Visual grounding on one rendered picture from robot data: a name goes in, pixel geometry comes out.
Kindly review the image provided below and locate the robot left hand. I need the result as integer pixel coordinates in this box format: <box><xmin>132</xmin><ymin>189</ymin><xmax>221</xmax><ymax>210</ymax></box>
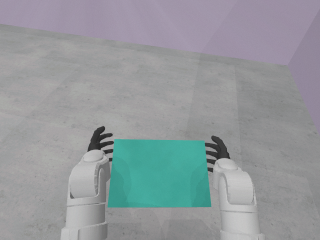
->
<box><xmin>87</xmin><ymin>126</ymin><xmax>114</xmax><ymax>162</ymax></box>

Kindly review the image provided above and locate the robot right forearm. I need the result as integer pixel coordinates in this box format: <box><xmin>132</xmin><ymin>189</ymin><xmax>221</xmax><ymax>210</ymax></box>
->
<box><xmin>212</xmin><ymin>158</ymin><xmax>266</xmax><ymax>240</ymax></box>

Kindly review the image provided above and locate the carton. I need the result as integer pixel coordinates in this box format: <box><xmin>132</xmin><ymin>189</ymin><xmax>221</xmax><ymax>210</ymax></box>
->
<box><xmin>107</xmin><ymin>139</ymin><xmax>212</xmax><ymax>208</ymax></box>

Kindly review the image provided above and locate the robot right hand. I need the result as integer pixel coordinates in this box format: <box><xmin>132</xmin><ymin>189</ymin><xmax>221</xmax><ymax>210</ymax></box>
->
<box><xmin>205</xmin><ymin>135</ymin><xmax>230</xmax><ymax>173</ymax></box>

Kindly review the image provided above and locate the robot left forearm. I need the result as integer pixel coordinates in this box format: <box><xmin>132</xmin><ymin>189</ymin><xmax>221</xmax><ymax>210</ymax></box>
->
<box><xmin>60</xmin><ymin>149</ymin><xmax>111</xmax><ymax>240</ymax></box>

